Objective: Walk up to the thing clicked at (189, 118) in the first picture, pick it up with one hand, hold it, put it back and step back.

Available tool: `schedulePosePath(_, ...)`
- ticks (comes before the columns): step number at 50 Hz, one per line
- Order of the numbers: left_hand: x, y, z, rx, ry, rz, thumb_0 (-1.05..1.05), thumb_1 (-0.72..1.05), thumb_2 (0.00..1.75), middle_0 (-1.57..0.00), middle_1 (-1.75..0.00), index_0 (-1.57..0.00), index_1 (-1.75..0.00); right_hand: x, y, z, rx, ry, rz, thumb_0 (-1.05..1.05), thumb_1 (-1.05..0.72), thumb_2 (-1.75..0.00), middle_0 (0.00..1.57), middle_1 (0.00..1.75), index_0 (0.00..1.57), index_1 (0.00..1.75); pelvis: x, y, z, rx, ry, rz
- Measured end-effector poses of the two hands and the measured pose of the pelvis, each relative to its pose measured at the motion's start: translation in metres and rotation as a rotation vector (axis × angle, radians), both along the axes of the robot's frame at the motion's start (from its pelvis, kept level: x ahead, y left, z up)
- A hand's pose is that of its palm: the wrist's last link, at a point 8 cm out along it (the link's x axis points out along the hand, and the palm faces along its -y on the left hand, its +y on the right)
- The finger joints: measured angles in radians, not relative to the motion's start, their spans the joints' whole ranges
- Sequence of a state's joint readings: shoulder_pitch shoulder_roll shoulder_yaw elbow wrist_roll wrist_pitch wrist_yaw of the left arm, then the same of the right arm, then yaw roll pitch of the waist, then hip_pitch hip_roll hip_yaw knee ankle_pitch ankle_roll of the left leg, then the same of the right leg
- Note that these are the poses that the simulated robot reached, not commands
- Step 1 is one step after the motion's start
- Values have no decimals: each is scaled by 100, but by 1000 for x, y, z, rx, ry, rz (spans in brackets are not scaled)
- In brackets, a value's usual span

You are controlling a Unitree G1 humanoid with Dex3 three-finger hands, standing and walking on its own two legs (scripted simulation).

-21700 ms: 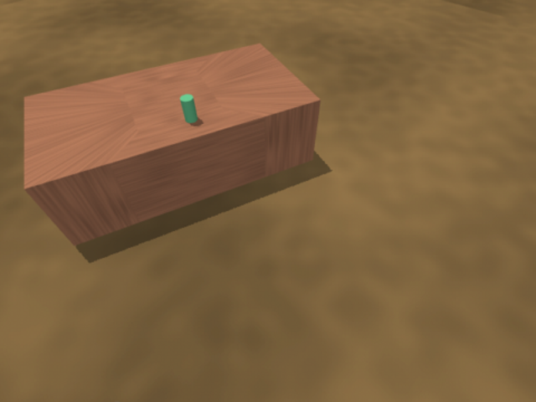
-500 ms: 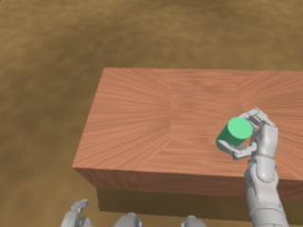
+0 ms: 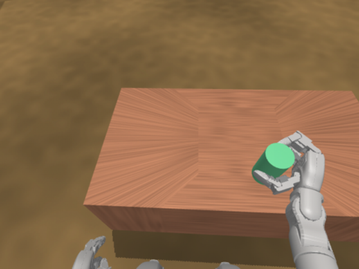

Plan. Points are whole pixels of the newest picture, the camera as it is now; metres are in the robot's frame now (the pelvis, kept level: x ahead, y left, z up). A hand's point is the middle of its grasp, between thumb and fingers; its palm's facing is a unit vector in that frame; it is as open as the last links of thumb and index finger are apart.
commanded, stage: hold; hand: right
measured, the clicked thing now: (270, 165) +0.33 -0.17 +0.05
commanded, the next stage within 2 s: none
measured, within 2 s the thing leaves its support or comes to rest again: neither
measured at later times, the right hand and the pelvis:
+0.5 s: hand (278, 158) +0.33 -0.18 +0.07, palm faces +0.28 +0.96 +0.00, open 9.5 cm; pelvis +0.00 +0.00 +0.01, yaw +0 degrees
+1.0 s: hand (281, 159) +0.33 -0.18 +0.07, palm faces +0.29 +0.96 +0.00, open 9.5 cm; pelvis +0.00 +0.00 +0.01, yaw +0 degrees
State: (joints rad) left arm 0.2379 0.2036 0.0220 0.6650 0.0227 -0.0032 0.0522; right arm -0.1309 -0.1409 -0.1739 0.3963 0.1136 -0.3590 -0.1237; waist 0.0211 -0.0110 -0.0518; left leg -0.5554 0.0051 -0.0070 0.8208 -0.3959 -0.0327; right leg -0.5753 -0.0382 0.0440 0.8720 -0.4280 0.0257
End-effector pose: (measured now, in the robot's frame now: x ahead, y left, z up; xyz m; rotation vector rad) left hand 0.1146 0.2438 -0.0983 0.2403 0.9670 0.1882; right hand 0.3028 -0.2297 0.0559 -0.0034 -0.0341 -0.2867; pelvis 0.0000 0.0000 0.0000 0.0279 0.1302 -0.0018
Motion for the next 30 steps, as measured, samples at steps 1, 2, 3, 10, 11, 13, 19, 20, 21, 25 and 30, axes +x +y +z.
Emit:
schedulePosePath(1,0,0,0,0,-1,1,1,90,89,-20,-30,-20,-30,0,0,1,-2,-1,1,-6,61,-101,90,133,97,135,0,0,0,0,-2,0)
schedulePosePath(2,0,-1,1,-1,-2,1,1,90,89,-20,-30,-20,-30,0,0,1,-3,0,3,-6,61,-101,90,133,97,135,0,0,1,0,-4,1)
schedulePosePath(3,0,-1,1,-1,-3,1,1,90,89,-20,-30,-20,-30,-1,0,2,-3,1,3,-6,61,-101,90,133,97,135,0,-1,1,-1,-4,1)
schedulePosePath(10,-1,-2,3,-7,-9,0,1,89,89,-20,-30,-20,-30,-3,2,6,-1,2,3,-6,61,-102,89,134,97,136,-1,-1,3,-2,-16,2)
schedulePosePath(11,-1,-2,4,-8,-9,0,1,89,90,-20,-30,-20,-30,-4,3,7,-1,0,4,-6,61,-102,89,134,97,136,-1,-1,4,-2,-17,2)
schedulePosePath(13,-1,-3,4,-9,-11,-2,1,89,90,-20,-31,-20,-30,-5,3,8,1,2,3,-6,61,-101,89,134,97,136,-1,-1,4,-2,-20,1)
schedulePosePath(19,1,-4,6,-15,-23,-5,1,89,90,-20,-30,-20,-30,-6,5,11,-2,4,3,-6,61,-101,89,134,97,136,-2,0,6,-4,-27,2)
schedulePosePath(20,1,-4,6,-17,-25,-6,1,89,90,-20,-30,-20,-30,-6,6,12,-2,3,3,-6,61,-101,89,134,97,136,-2,0,6,-4,-29,2)
schedulePosePath(21,2,-4,7,-17,-27,-7,1,89,90,-20,-30,-20,-30,-7,6,13,-3,2,4,-6,61,-101,89,134,97,136,-2,1,7,-4,-30,2)
schedulePosePath(25,3,-3,8,-17,-33,-10,1,89,90,-20,-30,-20,-30,-6,8,16,2,-3,3,-6,61,-101,89,134,97,136,-2,2,8,-5,-35,-1)
schedulePosePath(30,5,-2,9,-17,-40,-12,1,89,90,-20,-30,-20,-30,-5,10,14,4,9,3,-6,61,-101,89,134,97,136,-3,3,8,-6,-37,1)
